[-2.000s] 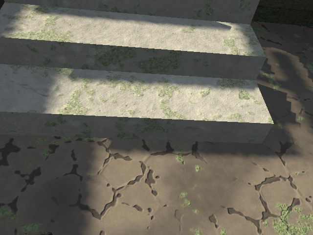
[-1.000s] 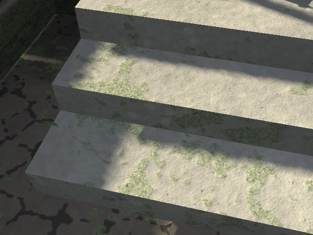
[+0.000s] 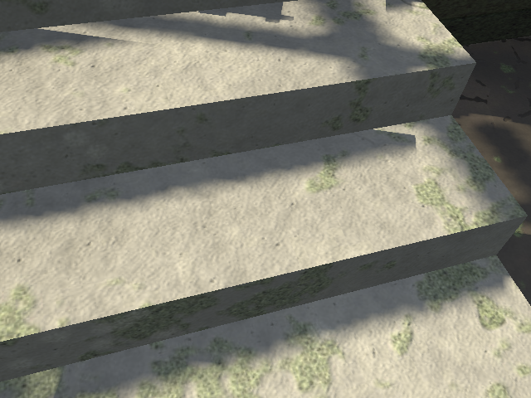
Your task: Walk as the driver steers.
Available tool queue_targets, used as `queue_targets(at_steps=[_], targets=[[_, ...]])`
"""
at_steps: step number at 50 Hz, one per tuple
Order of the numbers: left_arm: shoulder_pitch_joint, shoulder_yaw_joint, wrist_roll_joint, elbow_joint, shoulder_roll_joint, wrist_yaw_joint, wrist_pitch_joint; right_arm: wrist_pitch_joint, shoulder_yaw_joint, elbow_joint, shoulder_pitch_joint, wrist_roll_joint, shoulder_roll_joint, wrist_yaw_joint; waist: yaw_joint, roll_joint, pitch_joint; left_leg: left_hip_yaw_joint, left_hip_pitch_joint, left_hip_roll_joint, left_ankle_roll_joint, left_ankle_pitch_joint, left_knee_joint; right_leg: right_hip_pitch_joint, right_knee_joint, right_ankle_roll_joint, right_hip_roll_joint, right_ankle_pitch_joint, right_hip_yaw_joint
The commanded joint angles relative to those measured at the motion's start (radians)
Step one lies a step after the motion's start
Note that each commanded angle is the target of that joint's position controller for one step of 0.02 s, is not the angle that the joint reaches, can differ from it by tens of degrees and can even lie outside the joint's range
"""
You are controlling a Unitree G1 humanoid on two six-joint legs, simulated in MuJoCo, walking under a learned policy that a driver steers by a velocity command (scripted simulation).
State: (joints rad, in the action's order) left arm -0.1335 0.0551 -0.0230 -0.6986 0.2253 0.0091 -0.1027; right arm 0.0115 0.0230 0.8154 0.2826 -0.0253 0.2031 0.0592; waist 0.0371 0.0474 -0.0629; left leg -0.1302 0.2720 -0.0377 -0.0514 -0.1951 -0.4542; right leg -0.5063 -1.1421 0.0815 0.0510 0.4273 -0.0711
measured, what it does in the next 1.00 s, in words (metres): steps on the spot: right foot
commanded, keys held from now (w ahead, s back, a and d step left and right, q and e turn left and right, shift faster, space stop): no key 1.00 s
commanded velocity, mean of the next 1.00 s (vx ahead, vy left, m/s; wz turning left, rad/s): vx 0.01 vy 0.00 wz -0.05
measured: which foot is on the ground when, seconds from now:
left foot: down 0.00-1.00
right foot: up 0.00-0.08, down 0.10-1.00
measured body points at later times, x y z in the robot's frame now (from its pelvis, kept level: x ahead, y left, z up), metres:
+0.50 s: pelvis +0.02 -0.06 +0.00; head +0.03 -0.06 +0.45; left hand +0.09 +0.17 -0.14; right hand +0.03 -0.31 -0.15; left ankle +0.03 +0.09 -0.74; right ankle -0.01 -0.13 -0.74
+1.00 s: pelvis +0.02 -0.07 +0.00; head +0.03 -0.07 +0.45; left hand +0.06 +0.17 -0.15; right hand +0.01 -0.31 -0.16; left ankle +0.03 +0.09 -0.74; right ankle -0.01 -0.13 -0.74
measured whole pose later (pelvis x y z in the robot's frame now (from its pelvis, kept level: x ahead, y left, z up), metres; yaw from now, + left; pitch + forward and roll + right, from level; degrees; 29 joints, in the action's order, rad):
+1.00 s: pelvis +0.02 -0.07 +0.00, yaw +0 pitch +0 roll +0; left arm -0.24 0.03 -0.01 -1.02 0.18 0.04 -0.05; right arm 0.01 0.04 1.14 0.27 0.00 0.19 0.03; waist 0.02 0.00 -0.01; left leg -0.09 0.20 -0.11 0.07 -0.19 -0.39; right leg -0.13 -0.37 -0.09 0.09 0.25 0.02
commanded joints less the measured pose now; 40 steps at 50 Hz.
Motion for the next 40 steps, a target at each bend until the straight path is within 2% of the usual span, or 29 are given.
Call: queue_targets(at_steps=[1,2,3,4,5,6,7,8,9,10,12,17,25,40], targets=[[0.078,-0.022,0.055,0.097,-0.013,0.023,0.015,-0.012,0.027,-0.104,-0.086,0.018,0.127,0.014,-0.008,-0.263,0.174,0.185,-0.111,-0.219,-0.175,0.345,0.109,0.165,0.405,0.034,-0.053,0.048,0.082],[0.048,-0.016,0.047,0.078,0.005,0.027,0.021,-0.020,0.033,-0.093,-0.042,0.024,0.144,0.017,-0.001,-0.249,0.175,0.215,-0.115,-0.228,-0.175,0.312,0.099,0.211,0.515,0.027,-0.045,-0.031,0.109],[-0.008,-0.011,0.043,0.044,0.018,0.031,0.022,-0.026,0.034,-0.083,-0.020,0.030,0.143,0.011,-0.010,-0.238,0.165,0.216,-0.102,-0.214,-0.158,0.263,0.079,0.270,0.649,0.010,-0.029,-0.130,0.134],[-0.022,-0.006,0.039,0.027,0.042,0.031,0.024,-0.022,0.033,-0.065,0.026,0.031,0.133,0.002,-0.009,-0.200,0.132,0.217,-0.082,-0.195,-0.128,0.207,0.078,0.307,0.768,-0.016,-0.025,-0.219,0.128],[-0.040,0.001,0.034,0.019,0.073,0.034,0.028,-0.010,0.029,-0.051,0.042,0.020,0.121,-0.011,-0.014,-0.151,0.119,0.203,-0.041,-0.173,-0.083,0.129,0.056,0.369,0.832,-0.046,-0.056,-0.294,0.074],[-0.047,0.006,0.032,0.018,0.121,0.041,0.034,0.008,0.017,-0.048,0.054,-0.004,0.079,-0.026,0.010,-0.022,0.155,0.138,0.047,-0.110,-0.016,-0.019,-0.052,0.481,0.796,-0.072,-0.168,-0.574,-0.057],[-0.044,-0.008,-0.006,-0.018,0.083,0.037,0.036,0.018,0.005,-0.019,0.150,0.003,0.015,-0.035,0.062,0.163,0.195,0.097,-0.028,-0.072,0.044,-0.178,0.008,0.338,0.754,-0.189,-0.254,-0.415,-0.120],[0.034,-0.019,0.004,0.009,0.010,0.024,0.047,0.019,0.013,-0.002,0.067,-0.010,0.066,-0.037,0.020,0.067,0.093,0.090,-0.079,-0.058,0.082,-0.112,0.008,0.233,0.796,-0.200,-0.199,-0.226,-0.103],[0.031,-0.025,-0.004,-0.021,-0.012,0.017,0.058,0.019,0.022,0.005,0.016,-0.009,0.080,-0.040,0.007,0.044,0.038,0.083,-0.070,-0.050,0.089,-0.057,0.028,0.197,0.813,-0.174,-0.173,-0.107,-0.088],[0.014,-0.018,-0.004,-0.038,0.017,0.014,0.068,0.016,0.027,0.017,-0.003,-0.004,0.086,-0.034,-0.003,0.030,0.008,0.079,-0.078,-0.050,0.084,-0.045,0.031,0.179,0.817,-0.155,-0.155,-0.084,-0.078],[-0.003,-0.015,0.007,-0.073,0.033,0.013,0.085,0.013,0.030,0.037,0.003,0.002,0.084,-0.031,-0.002,0.054,-0.019,0.094,-0.077,-0.059,0.075,-0.013,0.052,0.176,0.824,-0.137,-0.150,-0.132,-0.079],[-0.034,-0.013,0.013,-0.138,0.035,0.018,0.090,0.021,0.038,0.113,0.018,0.012,0.073,-0.035,-0.012,0.021,0.029,0.089,-0.097,-0.062,0.077,0.033,0.069,0.254,0.807,-0.130,-0.143,-0.318,-0.067],[-0.075,-0.005,0.017,-0.218,0.043,0.024,0.082,0.012,0.039,0.202,0.039,0.020,0.074,-0.033,-0.016,-0.024,0.070,0.082,-0.111,-0.071,0.097,0.058,0.076,0.333,0.807,-0.130,-0.134,-0.538,-0.053],[-0.129,-0.006,0.017,-0.287,0.052,0.035,0.064,0.001,0.031,0.288,0.044,0.024,0.085,-0.026,-0.019,-0.036,0.040,0.073,-0.091,-0.084,0.110,0.051,0.094,0.350,0.827,-0.124,-0.105,-0.567,-0.030]])
Velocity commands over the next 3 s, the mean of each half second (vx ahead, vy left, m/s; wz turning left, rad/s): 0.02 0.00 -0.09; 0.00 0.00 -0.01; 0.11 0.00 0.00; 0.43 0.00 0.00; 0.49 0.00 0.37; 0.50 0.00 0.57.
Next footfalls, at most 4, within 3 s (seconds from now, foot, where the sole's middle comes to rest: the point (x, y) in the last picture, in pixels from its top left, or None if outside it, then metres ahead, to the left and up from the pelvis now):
0.10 right None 0.03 -0.13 -0.78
1.92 right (366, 395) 0.41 -0.24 -0.61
2.56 left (256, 231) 0.70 0.00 -0.43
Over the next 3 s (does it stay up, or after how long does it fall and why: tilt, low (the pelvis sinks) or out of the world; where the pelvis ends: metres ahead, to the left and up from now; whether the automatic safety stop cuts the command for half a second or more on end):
stays up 0.82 -0.10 0.33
